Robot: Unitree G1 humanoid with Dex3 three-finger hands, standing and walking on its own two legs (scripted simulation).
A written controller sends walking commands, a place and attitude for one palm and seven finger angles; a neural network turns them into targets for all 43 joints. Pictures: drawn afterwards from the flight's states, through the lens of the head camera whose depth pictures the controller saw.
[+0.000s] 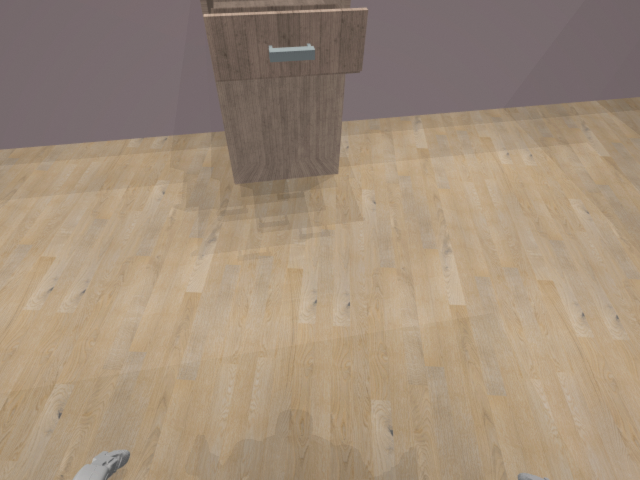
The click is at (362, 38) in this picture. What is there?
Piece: drawer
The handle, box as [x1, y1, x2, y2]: [269, 43, 314, 61]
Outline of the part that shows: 314,48 309,43 306,46 282,48 272,48 270,45 269,57 270,61 314,59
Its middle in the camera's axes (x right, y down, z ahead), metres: -0.09 -0.55 +1.13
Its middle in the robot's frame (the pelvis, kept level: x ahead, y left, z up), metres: +1.22 +0.15 -0.01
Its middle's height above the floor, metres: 0.76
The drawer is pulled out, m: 0.30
